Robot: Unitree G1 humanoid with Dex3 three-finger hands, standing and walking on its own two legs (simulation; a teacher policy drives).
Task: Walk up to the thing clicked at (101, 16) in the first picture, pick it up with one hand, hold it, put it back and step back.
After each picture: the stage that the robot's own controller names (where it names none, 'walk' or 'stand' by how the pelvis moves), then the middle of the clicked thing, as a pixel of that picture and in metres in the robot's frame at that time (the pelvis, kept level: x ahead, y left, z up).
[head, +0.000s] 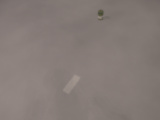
stand; (100, 15) +1.74 -0.17 -0.72
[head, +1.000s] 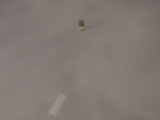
walk; (81, 25) +1.61 +0.16 -0.70
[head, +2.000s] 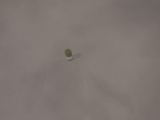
walk; (68, 55) +1.06 +0.27 -0.71
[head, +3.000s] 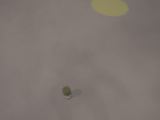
walk; (67, 93) +0.63 +0.23 -0.71
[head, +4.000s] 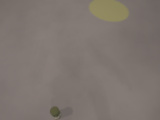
stand; (55, 113) +0.44 +0.26 -0.69
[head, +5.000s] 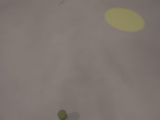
stand; (63, 116) +0.45 +0.23 -0.72
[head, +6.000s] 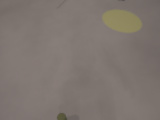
stand; (62, 119) +0.44 +0.24 -0.72
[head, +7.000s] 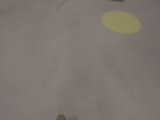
stand; out of the picture +0.43 +0.25 -0.72
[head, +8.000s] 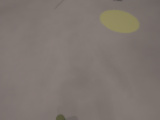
stand; out of the picture +0.42 +0.25 -0.72
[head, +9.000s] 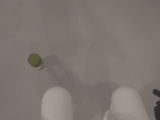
go down; (36, 62) +0.47 +0.28 -0.43
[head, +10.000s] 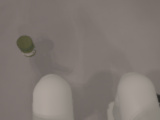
go down; (27, 47) +0.49 +0.28 -0.30
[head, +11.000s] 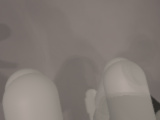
close in; out of the picture +0.46 +0.32 -0.23
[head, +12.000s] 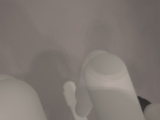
close in; out of the picture +0.45 +0.35 -0.22
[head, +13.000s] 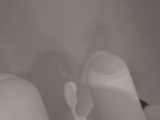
lift; out of the picture +0.45 +0.34 -0.23
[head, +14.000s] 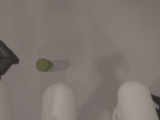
lift; (45, 65) +0.45 +0.24 -0.37
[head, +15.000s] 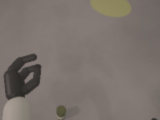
stand; (61, 113) +0.41 +0.21 -0.65
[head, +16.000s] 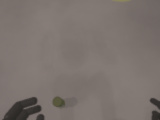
hold; (59, 102) +0.42 +0.23 -0.60
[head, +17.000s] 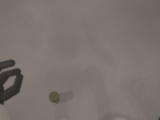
hold; (54, 98) +0.41 +0.22 -0.60
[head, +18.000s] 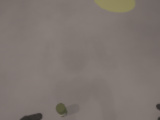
stand; (61, 110) +0.42 +0.22 -0.63
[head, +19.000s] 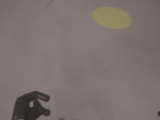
crouch; out of the picture +0.40 +0.21 -0.66
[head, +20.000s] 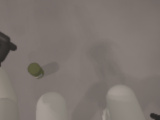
crouch; (36, 71) +0.45 +0.25 -0.44
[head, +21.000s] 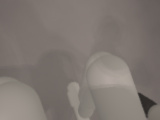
lower; out of the picture +0.43 +0.30 -0.23
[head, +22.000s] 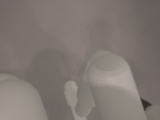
lower; out of the picture +0.43 +0.31 -0.23
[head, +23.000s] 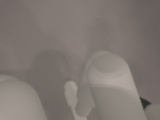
lower; out of the picture +0.43 +0.31 -0.23
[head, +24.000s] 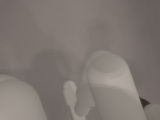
lower; out of the picture +0.43 +0.31 -0.23
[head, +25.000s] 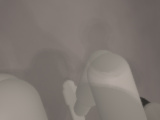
open; out of the picture +0.43 +0.31 -0.23
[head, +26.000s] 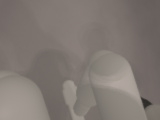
rise; out of the picture +0.38 +0.24 -0.25
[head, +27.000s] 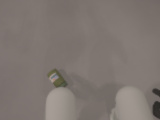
walk; (57, 79) +0.39 +0.18 -0.46
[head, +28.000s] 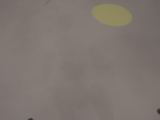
stand; out of the picture +0.32 +0.18 -0.69
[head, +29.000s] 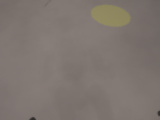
stand; out of the picture +0.32 +0.19 -0.69
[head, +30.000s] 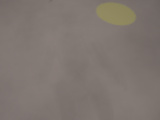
stand; out of the picture +0.32 +0.19 -0.71
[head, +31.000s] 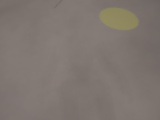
stand; out of the picture +0.32 +0.20 -0.75
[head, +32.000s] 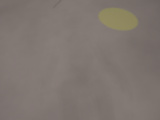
stand; out of the picture +0.31 +0.20 -0.75
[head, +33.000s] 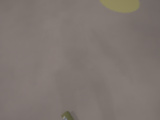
walk; out of the picture +0.34 +0.16 -0.73
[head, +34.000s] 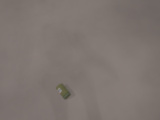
walk; (63, 91) +0.54 +0.18 -0.73
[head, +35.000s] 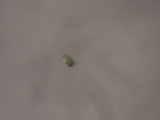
walk; (67, 60) +0.87 +0.28 -0.72
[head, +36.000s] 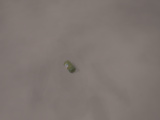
stand; (69, 66) +0.91 +0.20 -0.74
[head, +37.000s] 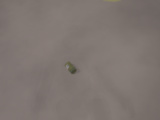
stand; (70, 67) +0.94 +0.20 -0.75
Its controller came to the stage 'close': yes
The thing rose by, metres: 0.01
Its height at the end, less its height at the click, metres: -0.02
